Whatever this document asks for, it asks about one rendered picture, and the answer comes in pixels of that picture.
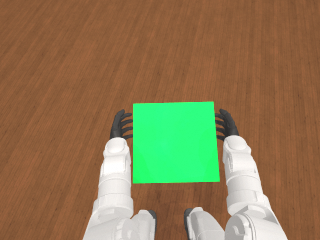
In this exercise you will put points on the robot right upper arm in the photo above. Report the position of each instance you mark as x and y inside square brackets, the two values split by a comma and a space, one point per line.
[242, 226]

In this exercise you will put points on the robot left upper arm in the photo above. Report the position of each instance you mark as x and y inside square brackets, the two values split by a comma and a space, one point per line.
[120, 228]

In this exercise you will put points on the robot right hand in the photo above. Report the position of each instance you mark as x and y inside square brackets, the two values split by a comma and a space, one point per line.
[228, 123]

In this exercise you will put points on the left robot forearm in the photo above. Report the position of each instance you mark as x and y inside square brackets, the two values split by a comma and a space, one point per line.
[114, 188]

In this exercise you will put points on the robot right shin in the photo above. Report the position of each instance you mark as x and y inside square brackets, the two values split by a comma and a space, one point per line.
[195, 210]

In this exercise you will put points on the robot left hand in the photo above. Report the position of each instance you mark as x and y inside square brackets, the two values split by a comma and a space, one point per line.
[116, 129]

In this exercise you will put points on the robot right foot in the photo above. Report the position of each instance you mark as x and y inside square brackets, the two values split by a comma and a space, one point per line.
[186, 214]

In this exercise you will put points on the right robot forearm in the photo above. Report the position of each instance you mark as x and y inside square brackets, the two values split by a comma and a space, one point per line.
[245, 194]

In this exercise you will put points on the carton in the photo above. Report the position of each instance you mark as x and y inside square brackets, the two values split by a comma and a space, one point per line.
[174, 143]

